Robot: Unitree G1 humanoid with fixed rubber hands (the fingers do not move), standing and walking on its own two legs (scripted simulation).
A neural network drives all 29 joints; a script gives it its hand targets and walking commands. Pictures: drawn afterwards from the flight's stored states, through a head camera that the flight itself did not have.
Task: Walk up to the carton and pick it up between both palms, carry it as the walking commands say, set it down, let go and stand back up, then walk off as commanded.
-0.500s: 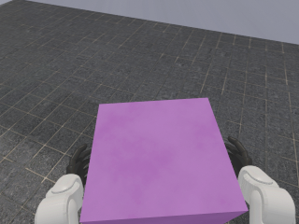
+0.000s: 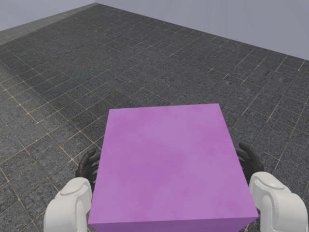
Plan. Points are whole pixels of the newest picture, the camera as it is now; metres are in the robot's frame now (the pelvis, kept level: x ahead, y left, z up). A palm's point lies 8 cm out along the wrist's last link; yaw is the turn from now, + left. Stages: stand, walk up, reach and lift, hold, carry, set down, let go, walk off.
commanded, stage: carry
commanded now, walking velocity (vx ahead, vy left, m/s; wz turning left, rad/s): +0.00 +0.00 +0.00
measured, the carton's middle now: (167, 176) +0.28 -0.01 +0.00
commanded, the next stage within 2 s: none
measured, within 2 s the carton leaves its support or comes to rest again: neither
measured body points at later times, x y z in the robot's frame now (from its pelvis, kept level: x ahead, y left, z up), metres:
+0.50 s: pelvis -0.02 -0.05 +0.00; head -0.02 -0.06 +0.45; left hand +0.23 +0.14 +0.07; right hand +0.24 -0.24 +0.07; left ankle -0.03 +0.10 -0.73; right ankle +0.02 -0.07 -0.73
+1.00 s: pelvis -0.02 -0.04 +0.00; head -0.04 -0.05 +0.45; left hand +0.22 +0.15 +0.08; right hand +0.23 -0.23 +0.07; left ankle -0.03 +0.10 -0.73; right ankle +0.02 -0.07 -0.73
